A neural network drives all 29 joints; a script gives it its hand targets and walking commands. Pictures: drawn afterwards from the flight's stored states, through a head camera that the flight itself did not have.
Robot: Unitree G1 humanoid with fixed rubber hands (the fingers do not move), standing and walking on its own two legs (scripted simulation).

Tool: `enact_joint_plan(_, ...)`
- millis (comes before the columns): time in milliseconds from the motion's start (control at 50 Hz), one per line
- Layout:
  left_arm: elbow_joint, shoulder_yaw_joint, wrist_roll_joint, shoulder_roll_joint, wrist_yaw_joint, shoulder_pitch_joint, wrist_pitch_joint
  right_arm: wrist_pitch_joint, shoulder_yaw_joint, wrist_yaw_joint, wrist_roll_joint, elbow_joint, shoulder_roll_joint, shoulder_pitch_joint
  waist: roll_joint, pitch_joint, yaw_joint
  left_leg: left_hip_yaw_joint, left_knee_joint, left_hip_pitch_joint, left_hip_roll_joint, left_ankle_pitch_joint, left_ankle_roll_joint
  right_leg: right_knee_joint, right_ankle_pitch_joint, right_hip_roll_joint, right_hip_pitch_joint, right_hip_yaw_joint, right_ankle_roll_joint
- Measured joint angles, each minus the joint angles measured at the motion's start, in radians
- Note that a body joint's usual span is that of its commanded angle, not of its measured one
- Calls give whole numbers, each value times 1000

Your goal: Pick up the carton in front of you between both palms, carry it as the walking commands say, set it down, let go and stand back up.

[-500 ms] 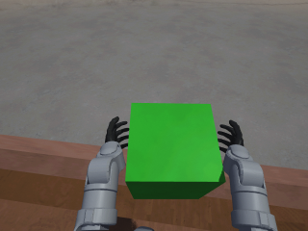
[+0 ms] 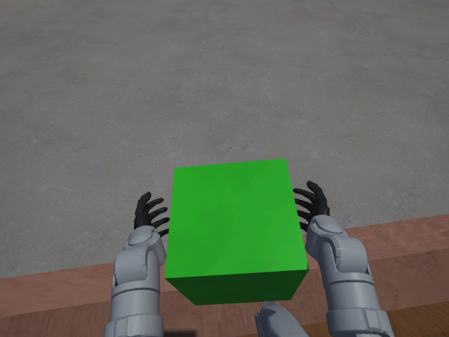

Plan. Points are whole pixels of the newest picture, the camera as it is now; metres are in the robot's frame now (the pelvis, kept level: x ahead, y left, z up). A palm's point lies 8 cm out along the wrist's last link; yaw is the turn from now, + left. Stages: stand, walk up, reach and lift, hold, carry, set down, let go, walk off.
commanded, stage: carry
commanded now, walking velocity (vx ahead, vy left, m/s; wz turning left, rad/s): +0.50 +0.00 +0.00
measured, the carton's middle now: (236, 238) +0.32 -0.03 -0.03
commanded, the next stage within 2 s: none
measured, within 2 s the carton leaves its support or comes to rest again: neither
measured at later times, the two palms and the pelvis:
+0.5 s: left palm (175, 153) +0.74 +0.12 -0.16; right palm (265, 150) +0.71 -0.19 -0.17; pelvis +0.41 -0.01 -0.24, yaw -1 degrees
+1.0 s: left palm (182, 130) +1.11 +0.12 -0.37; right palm (245, 121) +1.13 -0.20 -0.37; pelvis +0.81 -0.05 -0.43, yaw -3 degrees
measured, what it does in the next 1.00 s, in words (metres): goes down: right foot 0.15 m lower, then left foot 0.15 m lower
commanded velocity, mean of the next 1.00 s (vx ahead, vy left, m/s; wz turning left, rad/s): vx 0.50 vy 0.00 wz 0.00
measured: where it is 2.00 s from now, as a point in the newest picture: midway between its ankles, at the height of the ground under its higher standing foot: (219, 179)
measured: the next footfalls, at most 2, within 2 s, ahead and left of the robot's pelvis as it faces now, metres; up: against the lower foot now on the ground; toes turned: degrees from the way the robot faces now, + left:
right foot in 0.12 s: +0.24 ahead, -0.08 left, -0.15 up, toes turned -6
left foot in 0.48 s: +0.54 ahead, +0.06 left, -0.30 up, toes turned +0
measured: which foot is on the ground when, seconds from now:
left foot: down 0.00-0.12, up 0.14-0.46, down 0.48-0.84, up 0.86-1.00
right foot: up 0.00-0.10, down 0.12-0.48, up 0.50-0.82, down 0.84-1.00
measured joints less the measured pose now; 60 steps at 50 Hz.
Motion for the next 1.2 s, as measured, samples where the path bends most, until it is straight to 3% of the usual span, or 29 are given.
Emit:
enact_joint_plan(60,-35,-26,-27,18,-8,17,-10,-24,-10,15,-13,-15,18,-3,-25,4,42,-9,117,54,8,-141,-14,-275,243,4,90,-46,-5)
enact_joint_plan(80,-40,-41,-36,22,-7,14,-12,-31,-17,20,-23,-26,19,1,-28,4,72,-1,196,62,22,-151,-37,-302,265,13,136,-76,-13)
enact_joint_plan(100,-42,-61,-44,23,-6,5,-7,-39,-27,20,-38,-40,16,12,-29,1,111,16,302,57,41,-49,-33,-337,262,23,202,-111,-28)
enact_joint_plan(120,-43,-86,-51,20,-5,-13,2,-44,-43,16,-52,-60,8,27,-35,-9,157,22,442,32,57,64,-39,-382,218,33,279,-137,-54)
enact_joint_plan(140,-40,-111,-56,12,-2,-36,7,-52,-57,9,-62,-69,-8,31,-29,-22,205,5,585,-14,65,75,-56,-364,6,56,320,-138,-64)
enact_joint_plan(180,-49,-148,-77,16,12,-52,16,-61,-76,-5,-88,-42,-29,6,0,-34,278,-63,710,-123,62,103,-71,-265,-322,94,315,-187,-150)
enact_joint_plan(240,-36,-181,-107,36,45,-52,42,-45,-115,-20,-115,-25,-11,10,12,-34,311,-147,562,-285,76,172,-77,-107,-523,117,300,-194,-104)
enact_joint_plan(280,-15,-179,-118,38,47,-45,56,-27,-144,-13,-120,-21,13,21,15,-22,300,-151,362,-351,109,281,-91,-42,-603,115,317,-193,-93)
enact_joint_plan(380,14,-154,-111,8,33,-54,36,-15,-156,22,-95,-50,13,49,39,13,244,-112,-152,-347,149,887,-84,123,-833,90,385,-168,-68)
enact_joint_plan(420,0,-144,-99,-6,19,-53,22,-20,-136,27,-73,-69,-2,57,49,14,212,-74,-304,-279,140,996,-75,198,-923,82,423,-161,-57)
enact_joint_plan(440,-12,-136,-90,-6,12,-48,15,-21,-118,28,-61,-71,-6,53,47,13,182,-38,-332,-232,130,1012,-64,260,-871,65,436,-165,-48)
enact_joint_plan(460,-27,-125,-82,-3,10,-34,10,-19,-97,28,-55,-69,-9,44,50,8,139,0,-368,-165,118,1005,-50,361,-811,48,438,-176,-51)
enact_joint_plan(480,-43,-111,-73,7,12,-19,3,-15,-74,28,-53,-60,-6,27,47,-2,93,18,-386,-96,102,878,-32,498,-739,33,414,-170,-54)
enact_joint_plan(520,-31,-83,-36,32,20,-27,-12,-17,-33,21,-40,-43,1,-7,18,-10,14,34,-304,-115,62,720,-8,699,-690,45,321,-84,-23)
enact_joint_plan(560,-5,-54,-3,32,27,-10,-13,-9,3,7,-20,-24,0,-5,16,-25,-19,24,-211,-100,33,467,12,676,-633,78,230,-1,-13)
enact_joint_plan(600,18,-28,9,19,27,-14,-6,1,5,-4,-18,-5,-1,-1,19,-32,-34,4,-173,-81,22,279,-2,498,-567,63,143,22,5)
enact_joint_plan(660,29,-4,7,12,15,-24,1,-5,1,-6,-12,22,-1,-12,-5,-15,-20,-1,-105,-64,20,159,-20,227,-366,13,45,19,15)
enact_joint_plan(760,-28,-14,-25,19,1,5,-16,-41,-9,4,-11,2,23,-11,-34,3,14,-26,47,4,23,-51,-35,-258,189,-18,70,-8,2)
enact_joint_plan(780,-39,-23,-32,23,1,8,-18,-45,-11,7,-13,-11,26,-8,-37,2,31,-26,96,20,28,-87,-41,-305,252,-12,99,-29,-3)
enact_joint_plan(820,-47,-53,-47,25,3,4,-14,-50,-19,14,-27,-41,21,13,-33,-5,95,-9,244,42,61,9,-64,-349,282,8,201,-95,-18)
enact_joint_plan(840,-48,-73,-51,25,2,-7,-3,-49,-27,11,-37,-60,16,30,-37,-19,135,-3,362,30,74,95,-75,-394,263,15,279,-123,-40)
enact_joint_plan(880,-41,-115,-60,19,8,-39,12,-54,-48,-1,-62,-74,-14,35,-16,-56,221,-35,582,-54,87,109,-81,-365,-163,49,359,-158,-81)
enact_joint_plan(920,-37,-157,-89,31,24,-61,28,-50,-74,-17,-90,-43,-30,7,12,-68,266,-104,627,-179,87,143,-69,-251,-441,90,342,-170,-80)
enact_joint_plan(960,-31,-179,-106,35,37,-58,45,-39,-100,-25,-103,-27,-27,4,22,-64,285,-142,511,-285,101,185,-81,-146,-523,105,329,-179,-71)
enact_joint_plan(1000,-19,-176,-110,28,46,-41,57,-17,-129,-16,-103,-22,-11,12,35,-48,280,-141,320,-354,130,288,-100,-88,-608,109,353,-178,-81)
enact_joint_plan(1100,-14,-152,-112,-3,39,-35,48,-1,-152,23,-81,-61,3,45,62,4,244,-111,-214,-370,177,916,-82,32,-816,102,440,-158,-52)
enact_joint_plan(1160,-40,-154,-99,-21,26,-38,25,-15,-133,29,-57,-111,-14,67,79,15,227,-62,-472,-269,179,1064,-69,108,-945,106,518,-153,-39)
enact_joint_plan(1180,-53,-156,-92,-24,22,-33,18,-20,-123,30,-51,-120,-20,69,86,17,216,-41,-543,-218,178,1082,-60,162,-946,106,537,-159,-26)
enact_joint_plan(1200,-69,-154,-83,-23,18,-25,15,-24,-111,30,-48,-122,-22,67,85,15,198,-18,-599,-158,171,1055,-48,236,-861,99,549,-167,-49)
